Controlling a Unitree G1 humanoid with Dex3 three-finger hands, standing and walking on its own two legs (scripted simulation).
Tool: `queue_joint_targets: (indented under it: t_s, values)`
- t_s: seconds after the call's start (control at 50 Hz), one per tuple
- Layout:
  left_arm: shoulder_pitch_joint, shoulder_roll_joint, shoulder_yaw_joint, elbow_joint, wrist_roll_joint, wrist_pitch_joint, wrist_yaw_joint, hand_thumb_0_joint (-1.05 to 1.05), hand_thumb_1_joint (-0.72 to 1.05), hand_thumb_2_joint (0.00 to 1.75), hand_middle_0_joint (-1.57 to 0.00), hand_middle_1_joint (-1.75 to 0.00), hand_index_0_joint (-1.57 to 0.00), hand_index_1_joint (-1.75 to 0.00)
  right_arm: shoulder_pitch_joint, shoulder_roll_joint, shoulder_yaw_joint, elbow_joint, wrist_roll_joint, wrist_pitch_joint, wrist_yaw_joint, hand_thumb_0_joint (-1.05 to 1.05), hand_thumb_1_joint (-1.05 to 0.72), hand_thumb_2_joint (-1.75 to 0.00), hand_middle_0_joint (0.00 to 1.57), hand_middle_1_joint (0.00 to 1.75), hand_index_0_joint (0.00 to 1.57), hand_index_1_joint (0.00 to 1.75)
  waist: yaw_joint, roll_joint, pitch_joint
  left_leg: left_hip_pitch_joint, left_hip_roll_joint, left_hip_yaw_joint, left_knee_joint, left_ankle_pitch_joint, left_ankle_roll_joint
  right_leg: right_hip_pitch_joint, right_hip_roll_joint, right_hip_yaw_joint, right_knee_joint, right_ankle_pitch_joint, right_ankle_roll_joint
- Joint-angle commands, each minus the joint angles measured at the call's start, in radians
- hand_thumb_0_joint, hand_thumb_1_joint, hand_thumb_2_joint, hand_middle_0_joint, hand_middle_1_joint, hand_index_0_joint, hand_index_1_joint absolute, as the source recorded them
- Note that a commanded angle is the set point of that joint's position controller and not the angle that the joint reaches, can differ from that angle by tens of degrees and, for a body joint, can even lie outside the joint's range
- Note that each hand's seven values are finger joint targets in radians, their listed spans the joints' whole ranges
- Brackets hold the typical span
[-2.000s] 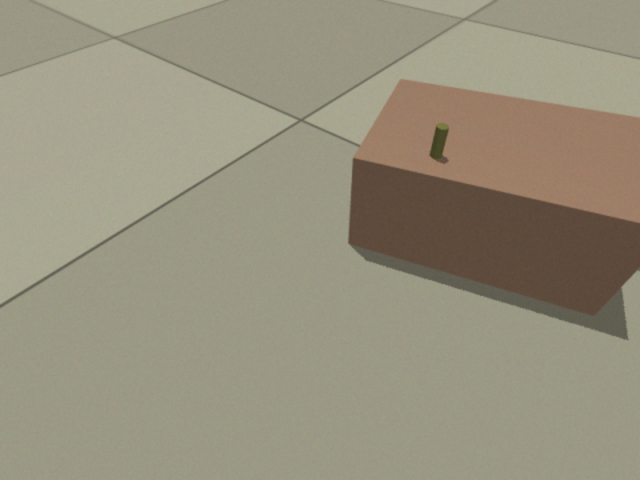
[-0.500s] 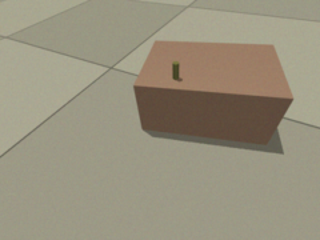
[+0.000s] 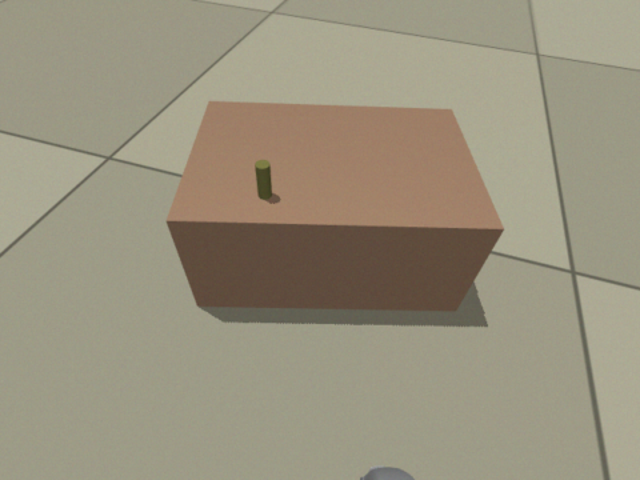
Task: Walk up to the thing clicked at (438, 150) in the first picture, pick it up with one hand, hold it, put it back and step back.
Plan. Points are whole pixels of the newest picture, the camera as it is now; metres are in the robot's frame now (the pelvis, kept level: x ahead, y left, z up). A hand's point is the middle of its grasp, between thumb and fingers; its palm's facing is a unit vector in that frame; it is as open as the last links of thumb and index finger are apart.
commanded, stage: walk up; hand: left
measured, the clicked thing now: (263, 180) +0.93 +0.14 -0.26
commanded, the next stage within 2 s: none
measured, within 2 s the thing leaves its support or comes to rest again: neither
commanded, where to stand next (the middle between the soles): +0.49 -0.05 m, yaw -3 degrees
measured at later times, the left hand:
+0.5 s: hand (181, 410) +0.26 +0.21 -0.13, palm faces -0.07 -0.93 -0.37, open 7.4 cm
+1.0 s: hand (204, 293) +0.47 +0.21 -0.14, palm faces -0.10 -0.89 -0.44, open 7.4 cm
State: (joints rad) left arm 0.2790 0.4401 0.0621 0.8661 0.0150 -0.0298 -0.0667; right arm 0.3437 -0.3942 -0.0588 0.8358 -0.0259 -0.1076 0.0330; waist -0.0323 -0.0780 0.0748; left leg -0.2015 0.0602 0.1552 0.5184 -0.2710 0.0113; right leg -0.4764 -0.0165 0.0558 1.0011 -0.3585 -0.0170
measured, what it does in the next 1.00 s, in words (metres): walks ahead: right foot, then left foot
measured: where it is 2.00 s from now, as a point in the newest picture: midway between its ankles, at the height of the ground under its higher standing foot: (330, 406)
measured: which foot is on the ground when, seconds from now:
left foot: down 0.00-0.20, up 0.22-0.58, down 0.60-0.98, up 1.00-1.00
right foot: up 0.00-0.16, down 0.18-0.62, up 0.64-0.96, down 0.98-1.00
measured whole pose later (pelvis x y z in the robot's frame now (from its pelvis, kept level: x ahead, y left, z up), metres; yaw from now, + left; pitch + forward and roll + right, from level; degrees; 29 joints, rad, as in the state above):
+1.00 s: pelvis +0.37 -0.07 -0.02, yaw -4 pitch -3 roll +0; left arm 0.28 0.44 0.07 0.88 0.02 -0.08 -0.04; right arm 0.36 -0.43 -0.05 0.83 -0.01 -0.03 0.04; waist -0.02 0.03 0.08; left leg -0.23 0.08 0.06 0.73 -0.43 0.02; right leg -0.38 -0.03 -0.03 0.63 -0.20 -0.01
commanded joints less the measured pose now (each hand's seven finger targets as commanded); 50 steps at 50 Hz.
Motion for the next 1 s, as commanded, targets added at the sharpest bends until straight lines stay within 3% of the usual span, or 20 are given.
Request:
queue_joint_targets:
  t_s: [0.0, 0.08, 0.14, 0.16, 0.18, 0.2, 0.22, 0.3, 0.48, 0.56, 0.58, 0.6, 0.62, 0.72, 0.8, 0.86, 0.92, 0.94, 0.96, 0.98]
  values:
    - [-0.062, 0.135, 0.043, -0.118, -0.006, -0.028, -0.017, 0.00, 0.90, 0.90, -0.20, -0.30, -0.20, -0.30, 0.022, -0.304, -0.084, -0.076, 0.005, -0.023, -0.014, 0.00, -0.90, -0.90, 0.20, 0.30, 0.20, 0.30, -0.008, 0.242, -0.011, 0.092, 0.245, -0.166, -0.223, 0.288, 0.214, -0.082, -0.071, -0.041, -0.182, 0.053, 0.010]
    - [-0.087, 0.134, 0.051, -0.105, -0.006, -0.026, -0.028, 0.00, 0.90, 0.90, -0.20, -0.30, -0.20, -0.30, 0.001, -0.316, -0.085, -0.086, 0.007, -0.008, -0.010, 0.00, -0.90, -0.90, 0.20, 0.30, 0.20, 0.30, 0.002, 0.238, -0.044, 0.007, 0.210, -0.108, -0.163, 0.162, 0.161, 0.114, -0.029, -0.120, -0.351, 0.177, -0.014]
    - [0.081, 0.187, 0.081, -0.044, -0.003, -0.036, -0.013, 0.00, 0.90, 0.90, -0.20, -0.30, -0.20, -0.30, -0.018, -0.272, -0.067, -0.099, 0.012, 0.009, -0.009, 0.00, -0.90, -0.90, 0.20, 0.30, 0.20, 0.30, 0.109, 0.063, -0.124, -0.103, 0.170, -0.060, 0.148, 0.175, 0.114, 0.435, 0.015, -0.123, -0.439, 0.186, -0.034]
    - [0.165, 0.255, 0.111, -0.029, 0.000, -0.047, 0.001, 0.00, 0.90, 0.90, -0.20, -0.30, -0.20, -0.30, 0.039, -0.202, -0.041, -0.101, 0.014, 0.010, -0.009, 0.00, -0.90, -0.90, 0.20, 0.30, 0.20, 0.30, 0.152, -0.154, -0.167, -0.243, 0.078, -0.006, 0.433, 0.092, 0.077, 0.568, -0.054, 0.035, -0.531, -0.005, -0.066]
    - [0.173, 0.332, 0.121, -0.062, -0.004, -0.056, 0.016, 0.00, 0.90, 0.90, -0.20, -0.30, -0.20, -0.30, 0.069, -0.149, -0.017, -0.121, 0.020, 0.015, -0.008, 0.00, -0.90, -0.90, 0.20, 0.30, 0.20, 0.30, 0.132, -0.290, -0.157, -0.437, -0.028, -0.034, 0.642, -0.250, 0.032, 0.601, -0.313, 0.490, -0.686, -0.145, -0.171]
    - [0.135, 0.347, 0.114, -0.077, -0.020, -0.052, 0.015, 0.00, 0.90, 0.90, -0.20, -0.30, -0.20, -0.30, 0.025, -0.258, -0.049, -0.100, 0.018, 0.026, -0.017, 0.00, -0.90, -0.90, 0.20, 0.30, 0.20, 0.30, 0.134, -0.144, -0.128, -0.470, 0.000, -0.138, 0.720, -0.265, 0.024, 0.517, -0.388, 0.644, -0.749, -0.191, -0.266]
    - [0.086, 0.328, 0.109, -0.085, -0.034, -0.049, 0.020, 0.00, 0.90, 0.90, -0.20, -0.30, -0.20, -0.30, 0.000, -0.286, -0.056, -0.083, 0.021, 0.032, -0.019, 0.00, -0.90, -0.90, 0.20, 0.30, 0.20, 0.30, 0.113, -0.045, -0.059, -0.458, 0.050, -0.188, 0.736, -0.204, 0.026, 0.418, -0.371, 0.564, -0.750, -0.175, -0.278]
    - [0.005, 0.238, 0.078, -0.101, -0.024, -0.062, 0.031, 0.00, 0.90, 0.90, -0.20, -0.30, -0.20, -0.30, 0.088, -0.244, -0.052, -0.017, 0.016, 0.041, -0.001, 0.00, -0.90, -0.90, 0.20, 0.30, 0.20, 0.30, 0.036, -0.068, -0.016, -0.334, 0.071, -0.179, 0.550, -0.068, 0.020, 0.251, -0.204, 0.228, -0.701, 0.072, -0.194]
    - [0.031, 0.255, 0.075, -0.126, -0.008, -0.077, 0.026, 0.00, 0.90, 0.90, -0.20, -0.30, -0.20, -0.30, -0.066, -0.204, -0.061, -0.068, -0.002, 0.021, 0.030, 0.00, -0.90, -0.90, 0.20, 0.30, 0.20, 0.30, 0.069, -0.035, -0.017, -0.232, 0.043, -0.123, 0.153, 0.032, -0.002, 0.202, -0.232, 0.167, -0.693, -0.026, -0.210]
    - [0.018, 0.197, 0.039, -0.129, -0.003, -0.069, 0.028, 0.00, 0.90, 0.90, -0.20, -0.30, -0.20, -0.30, 0.077, -0.239, -0.085, -0.015, -0.006, 0.000, 0.016, 0.00, -0.90, -0.90, 0.20, 0.30, 0.20, 0.30, -0.038, 0.101, -0.091, 0.180, -0.030, -0.084, 0.023, 0.015, 0.034, 0.013, -0.145, 0.039, -0.413, 0.109, -0.129]
    - [0.055, 0.136, 0.021, -0.134, -0.007, -0.070, 0.029, 0.00, 0.90, 0.90, -0.20, -0.30, -0.20, -0.30, 0.164, -0.302, -0.105, -0.005, -0.013, -0.007, 0.005, 0.00, -0.90, -0.90, 0.20, 0.30, 0.20, 0.30, -0.079, 0.296, -0.153, 0.305, 0.116, -0.308, -0.120, -0.176, 0.089, -0.071, -0.058, -0.054, -0.107, 0.152, -0.083]
    - [0.086, 0.113, 0.018, -0.124, -0.019, -0.064, 0.033, 0.00, 0.90, 0.90, -0.20, -0.30, -0.20, -0.30, 0.171, -0.370, -0.116, -0.036, -0.010, -0.011, 0.000, 0.00, -0.90, -0.90, 0.20, 0.30, 0.20, 0.30, -0.062, 0.385, -0.119, 0.337, 0.356, -0.768, -0.303, -0.345, 0.181, -0.280, 0.084, -0.090, 0.069, -0.125, -0.026]
    - [0.058, 0.224, 0.042, -0.100, -0.007, -0.057, 0.050, 0.00, 0.90, 0.90, -0.20, -0.30, -0.20, -0.30, 0.128, -0.373, -0.118, -0.045, 0.021, -0.003, 0.004, 0.00, -0.90, -0.90, 0.20, 0.30, 0.20, 0.30, -0.052, 0.240, -0.092, 0.261, 0.407, -0.814, -0.283, -0.344, 0.273, -0.269, 0.008, 0.007, 0.166, -0.171, -0.035]
    - [0.106, 0.188, 0.039, -0.037, -0.013, -0.049, 0.032, 0.00, 0.90, 0.90, -0.20, -0.30, -0.20, -0.30, 0.016, -0.279, -0.071, -0.064, 0.023, 0.001, -0.008, 0.00, -0.90, -0.90, 0.20, 0.30, 0.20, 0.30, 0.022, 0.234, -0.020, 0.035, 0.215, -0.326, -0.236, 0.078, 0.196, -0.092, -0.073, -0.015, 0.014, 0.012, -0.005]
    - [0.041, 0.169, 0.045, -0.054, -0.005, -0.043, 0.013, 0.00, 0.90, 0.90, -0.20, -0.30, -0.20, -0.30, 0.009, -0.302, -0.075, -0.085, 0.016, 0.010, 0.001, 0.00, -0.90, -0.90, 0.20, 0.30, 0.20, 0.30, 0.007, 0.265, 0.005, -0.032, 0.217, -0.290, -0.258, -0.039, 0.236, -0.027, -0.082, -0.073, -0.173, 0.039, 0.016]
    - [0.049, 0.168, 0.050, -0.044, -0.010, -0.051, 0.014, 0.00, 0.90, 0.90, -0.20, -0.30, -0.20, -0.30, -0.053, -0.303, -0.071, -0.106, 0.016, 0.021, 0.006, 0.00, -0.90, -0.90, 0.20, 0.30, 0.20, 0.30, 0.035, 0.262, 0.003, -0.119, 0.190, -0.253, -0.216, -0.130, 0.206, 0.102, -0.051, -0.096, -0.303, 0.130, 0.006]
    - [0.112, 0.178, 0.062, 0.001, 0.000, -0.065, 0.041, 0.00, 0.90, 0.90, -0.20, -0.30, -0.20, -0.30, -0.064, -0.242, -0.047, -0.110, 0.019, 0.047, 0.006, 0.00, -0.90, -0.90, 0.20, 0.30, 0.20, 0.30, 0.079, 0.133, -0.053, -0.227, 0.131, -0.186, 0.020, -0.037, 0.147, 0.361, 0.022, -0.133, -0.423, 0.181, 0.003]
    - [0.149, 0.197, 0.069, 0.005, 0.002, -0.073, 0.053, 0.00, 0.90, 0.90, -0.20, -0.30, -0.20, -0.30, -0.030, -0.196, -0.030, -0.103, 0.021, 0.052, 0.002, 0.00, -0.90, -0.90, 0.20, 0.30, 0.20, 0.30, 0.100, 0.037, -0.088, -0.258, 0.087, -0.144, 0.173, -0.050, 0.115, 0.436, -0.006, -0.072, -0.493, 0.141, -0.010]
    - [0.190, 0.287, 0.090, -0.004, 0.010, -0.084, 0.065, 0.00, 0.90, 0.90, -0.20, -0.30, -0.20, -0.30, 0.001, -0.131, -0.009, -0.114, 0.025, 0.052, 0.000, 0.00, -0.90, -0.90, 0.20, 0.30, 0.20, 0.30, 0.111, -0.195, -0.107, -0.371, -0.030, -0.061, 0.466, -0.159, 0.051, 0.479, -0.244, 0.288, -0.630, 0.095, -0.087]
    - [0.154, 0.332, 0.088, -0.035, -0.001, -0.084, 0.068, 0.00, 0.90, 0.90, -0.20, -0.30, -0.20, -0.30, 0.006, -0.172, -0.017, -0.106, 0.019, 0.067, -0.011, 0.00, -0.90, -0.90, 0.20, 0.30, 0.20, 0.30, 0.095, -0.142, -0.079, -0.457, -0.062, -0.140, 0.573, -0.309, 0.026, 0.432, -0.412, 0.549, -0.724, 0.042, -0.221]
